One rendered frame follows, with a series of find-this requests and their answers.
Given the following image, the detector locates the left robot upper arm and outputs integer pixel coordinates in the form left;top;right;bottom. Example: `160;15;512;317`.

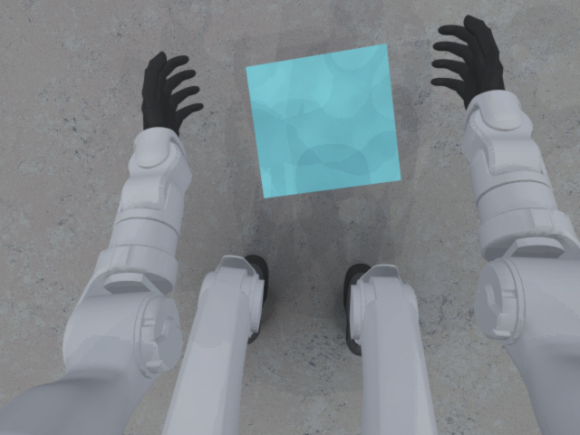
0;291;183;435

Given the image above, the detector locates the carton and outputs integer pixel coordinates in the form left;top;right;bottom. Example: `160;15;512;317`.
246;43;401;198

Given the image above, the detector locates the robot left hand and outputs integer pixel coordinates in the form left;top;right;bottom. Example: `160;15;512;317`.
141;52;204;137

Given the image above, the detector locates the robot left thigh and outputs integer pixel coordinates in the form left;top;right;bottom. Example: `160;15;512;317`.
161;266;265;435

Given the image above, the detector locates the robot left forearm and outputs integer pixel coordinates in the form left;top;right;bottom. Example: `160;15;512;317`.
63;127;192;366

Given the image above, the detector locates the robot right hand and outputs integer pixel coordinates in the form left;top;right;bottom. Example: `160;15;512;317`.
430;15;505;110

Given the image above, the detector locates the robot right forearm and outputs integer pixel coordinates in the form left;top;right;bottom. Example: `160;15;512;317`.
461;90;580;262

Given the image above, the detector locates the right robot shin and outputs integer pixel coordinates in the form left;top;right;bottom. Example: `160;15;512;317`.
354;265;419;343

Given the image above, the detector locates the right robot upper arm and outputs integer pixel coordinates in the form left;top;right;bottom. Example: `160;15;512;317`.
473;256;580;435

